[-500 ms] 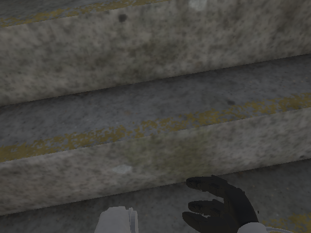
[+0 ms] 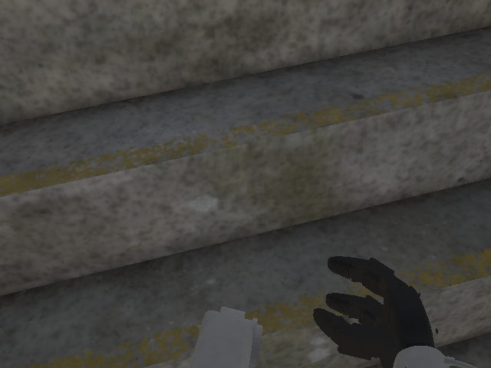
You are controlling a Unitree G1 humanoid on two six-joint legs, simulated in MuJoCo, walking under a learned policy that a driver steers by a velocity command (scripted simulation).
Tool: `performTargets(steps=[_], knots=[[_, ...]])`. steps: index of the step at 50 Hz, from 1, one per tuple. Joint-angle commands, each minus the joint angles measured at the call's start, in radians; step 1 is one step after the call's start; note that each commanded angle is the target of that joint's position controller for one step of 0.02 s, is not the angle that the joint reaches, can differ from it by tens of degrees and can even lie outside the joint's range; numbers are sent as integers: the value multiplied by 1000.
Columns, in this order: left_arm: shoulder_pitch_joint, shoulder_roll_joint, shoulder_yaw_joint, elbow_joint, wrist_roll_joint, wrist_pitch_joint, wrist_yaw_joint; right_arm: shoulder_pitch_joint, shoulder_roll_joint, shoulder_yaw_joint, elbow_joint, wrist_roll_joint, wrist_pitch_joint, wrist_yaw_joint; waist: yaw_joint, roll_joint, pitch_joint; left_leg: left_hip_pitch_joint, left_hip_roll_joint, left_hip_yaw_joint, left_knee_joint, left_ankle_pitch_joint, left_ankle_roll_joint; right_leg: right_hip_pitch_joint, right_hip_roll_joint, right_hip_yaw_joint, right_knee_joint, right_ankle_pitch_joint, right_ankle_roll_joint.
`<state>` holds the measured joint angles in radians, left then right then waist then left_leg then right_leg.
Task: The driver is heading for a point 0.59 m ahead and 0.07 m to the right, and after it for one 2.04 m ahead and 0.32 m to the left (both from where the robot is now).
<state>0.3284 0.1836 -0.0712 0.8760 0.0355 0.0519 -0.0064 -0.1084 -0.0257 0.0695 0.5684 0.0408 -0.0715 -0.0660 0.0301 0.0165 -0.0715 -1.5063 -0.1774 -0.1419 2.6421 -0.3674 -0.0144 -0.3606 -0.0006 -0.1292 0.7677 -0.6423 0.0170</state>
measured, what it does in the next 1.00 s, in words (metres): goes down, backwards: left foot 0.28 m lower, then right foot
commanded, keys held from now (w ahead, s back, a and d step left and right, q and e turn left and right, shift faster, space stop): w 1.00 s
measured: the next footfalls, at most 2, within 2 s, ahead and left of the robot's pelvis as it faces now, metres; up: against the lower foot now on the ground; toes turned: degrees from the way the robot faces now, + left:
left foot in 0.72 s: -0.36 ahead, +0.20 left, -0.28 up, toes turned +7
right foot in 0.92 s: -0.28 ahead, +0.06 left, -0.25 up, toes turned -5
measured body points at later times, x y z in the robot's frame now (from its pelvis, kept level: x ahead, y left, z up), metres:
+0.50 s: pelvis -0.15 +0.05 +0.03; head -0.17 +0.01 +0.48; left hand -0.13 +0.31 -0.07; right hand +0.03 -0.16 -0.08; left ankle -0.19 +0.19 -0.55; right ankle -0.01 -0.02 -0.69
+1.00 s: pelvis -0.36 +0.12 -0.30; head -0.30 +0.14 +0.14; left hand -0.26 +0.34 -0.45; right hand -0.12 -0.08 -0.38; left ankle -0.44 +0.21 -0.83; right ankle -0.32 +0.07 -0.96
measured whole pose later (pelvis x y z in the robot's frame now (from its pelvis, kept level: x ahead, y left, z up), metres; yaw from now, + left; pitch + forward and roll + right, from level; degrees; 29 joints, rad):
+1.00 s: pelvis -0.36 +0.12 -0.30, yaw +3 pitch +2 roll -5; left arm 0.19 0.13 0.01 0.75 0.08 0.03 -0.01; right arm 0.03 -0.14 -0.02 0.55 0.02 -0.03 -0.10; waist -0.01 0.07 0.09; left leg -0.68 -0.11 -0.13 1.77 -0.85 -0.04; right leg -0.61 0.12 -0.20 1.07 -0.76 -0.15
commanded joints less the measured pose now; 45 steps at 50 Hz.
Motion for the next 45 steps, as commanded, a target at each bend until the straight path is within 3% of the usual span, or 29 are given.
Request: performTargets(steps=[1, 2, 4, 5, 8, 13, 18, 19, 21, 22, 26, 28, 29, 30, 31, 32, 33, 34, 35, 36, 37, 38, 39, 40, 41, 42, 43, 44, 45], knots=[[34, 287, 111, -127, 65, -101, 51, 36, -125, 14, -16, -4, -8, 25, -5, 21, -4, -238, 266, -33, -45, 342, -40, 145, -561, 962, -641, -279, -215], [-17, 171, 69, -139, 94, -124, 53, -104, -196, -20, -18, -8, 20, 0, 30, 110, 73, -208, 249, -22, -148, 408, -54, 105, -489, 939, -637, -158, -238], [-60, 169, 63, -157, 46, -125, 65, -70, -145, -25, 6, -20, 52, 1, 53, -9, -22, -167, 252, 24, -241, 384, -59, 249, -447, 781, -600, -52, -243], [8, 129, 53, -159, 33, -128, 62, -114, -126, -33, 18, -29, 64, 12, 102, 41, -8, -111, 257, 53, -307, 439, -49, 251, -403, 687, -585, 7, -188], [71, 85, 43, -151, 5, -110, 71, -51, -19, -28, 46, -13, 82, 26, 80, -63, 0, 26, 226, 79, -366, 490, -18, 244, -276, 420, -487, 198, -75], [74, 30, 47, -151, 3, -106, 71, 113, -78, -55, 93, -40, 76, 34, 9, -176, -21, 305, 225, 194, -519, 455, -35, 129, -234, 337, -487, 176, -142], [131, 109, 90, -167, -21, -143, 82, 218, -156, -83, 128, -43, 66, 32, 26, -195, -7, 444, 220, 198, -787, 276, -35, 107, -288, 436, -542, -48, -215], [122, 109, 126, -121, -24, -156, 78, 269, -220, -111, 150, -76, 83, 60, 12, -123, 98, 599, 231, 210, -1141, 339, -49, 84, -193, 324, -507, 58, -176], [153, 148, 161, -93, -8, -159, 92, 231, -202, -121, 117, -68, 101, 75, 21, -207, 82, 753, 206, 225, -1205, 346, -28, 20, -241, 355, -544, 17, -214], [112, 143, 176, -84, -14, -157, 92, 204, -194, -126, 82, -91, 114, 79, 13, -195, 64, 750, 200, 193, -1162, 313, -9, 32, -295, 412, -511, -20, -240], [-10, 87, 166, -145, 25, -173, 95, 264, -235, -154, 21, -121, 93, 50, -39, -101, -46, 850, 164, 171, -1069, 341, 19, -25, -263, 402, -274, 32, -256], [-145, 114, 171, -194, 54, -186, 89, 371, -253, -156, 15, -111, 99, 18, -96, -63, -75, 999, 153, 164, -1018, 279, 20, -173, -252, 397, -167, 36, -261], [-263, 122, 154, -206, 32, -174, 98, 431, -262, -153, 26, -68, 100, 20, -152, -74, -91, 1165, 133, 212, -1087, 282, 7, -307, -183, 298, -123, 100, -221], [-397, 127, 153, -272, 67, -157, 109, 598, -275, -144, 65, -22, 96, 22, -234, -55, -57, 1326, 171, 228, -1327, 262, 29, -482, -144, 181, -11, 89, -163], [-477, 90, 132, -291, 71, -149, 109, 774, -289, -133, 114, -16, 92, 30, -318, -31, 3, 1439, 201, 288, -1656, 220, 86, -611, -87, 88, 101, 30, -70], [-514, -6, 103, -301, 54, -123, 95, 771, -265, -105, 164, -5, 75, 47, -290, -29, 196, 1380, 286, 225, -2069, 249, 148, -725, -43, -3, 322, 75, -24], [-343, -77, 88, -252, 17, -71, 97, 580, -178, -72, 179, -47, 54, 78, -172, 243, 256, 1278, 276, 292, -2304, 545, 188, -696, 91, -118, 778, -45, -69], [-203, -121, 57, -336, -82, -58, 73, 427, -91, -49, 208, -129, 77, 133, 8, 249, 178, 1130, 350, 230, -2372, 744, 264, -667, 134, -89, 1225, 17, 21], [-138, -116, 63, -397, -99, -50, 78, 198, -97, -10, 140, -132, 99, 163, 167, 231, 224, 1060, 357, 177, -2531, 788, 234, -706, 109, 31, 1337, -15, 61], [-96, -94, 61, -446, -91, -31, 86, 89, -140, -9, 83, -111, 97, 167, 225, 96, 250, 958, 376, 118, -2688, 790, 214, -618, 139, 65, 1332, 18, 61], [-112, -98, 39, -454, -96, -43, 61, 161, -156, -35, 87, -75, 65, 137, 181, -76, 268, 972, 326, 93, -2489, 783, 124, -660, 196, 30, 1353, 51, 54], [-93, -54, 42, -526, -46, -64, 42, 244, -358, -113, 134, -76, 42, 99, 229, 117, 104, 1162, 348, 133, -2186, 1080, 90, -700, 70, -5, 1283, 113, 84], [-40, 79, 68, -500, -11, -96, 18, 347, -472, -143, 191, -70, 26, 58, 179, 198, -128, 1491, 428, -14, -2171, 1118, 154, -746, -8, -48, 1269, 240, 97], [-49, 162, 101, -443, -30, -108, 3, 382, -470, -144, 186, -70, 20, 30, 105, 179, -236, 1722, 499, -88, -2127, 1156, 192, -815, -25, 24, 1350, 277, 107], [-159, 157, 105, -450, -43, -77, -4, 343, -472, -157, 151, -51, 15, 13, 22, 86, -302, 1839, 547, -121, -2068, 1181, 173, -852, -11, 52, 1322, 267, 109], [-363, 165, 100, -510, 87, -34, -35, 261, -397, -154, 47, -107, -9, -64, 5, 179, -156, 1792, 582, -241, -2157, 645, 143, -845, -39, 38, 822, 264, 22], [-250, 125, 101, -501, 85, -6, -43, 128, -359, -154, 21, -105, -17, -80, 115, 234, -178, 1611, 512, -200, -2005, 647, 117, -426, -100, 140, 250, 223, -61], [-146, 146, 132, -420, 30, 3, -34, 164, -302, -140, 12, -111, -7, -77, 92, 221, -200, 1613, 408, -111, -1846, 854, 104, -201, 35, -33, -56, 89, -96], [-98, 131, 154, -305, -12, 4, -28, 225, -285, -149, 2, -92, 10, -78, 72, 77, -178, 1552, 265, -19, -1565, 693, 75, -34, 87, -119, -290, 203, -134]])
